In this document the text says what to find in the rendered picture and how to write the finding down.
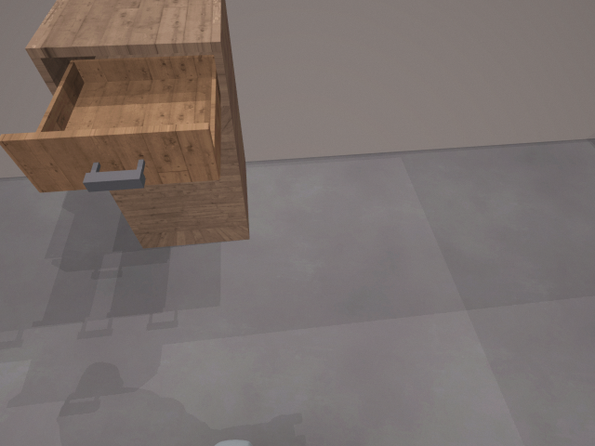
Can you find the drawer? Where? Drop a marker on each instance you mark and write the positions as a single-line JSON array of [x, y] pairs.
[[115, 112]]

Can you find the handle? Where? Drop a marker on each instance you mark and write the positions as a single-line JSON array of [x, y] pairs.
[[115, 180]]

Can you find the cabinet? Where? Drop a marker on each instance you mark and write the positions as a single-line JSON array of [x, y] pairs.
[[163, 214]]

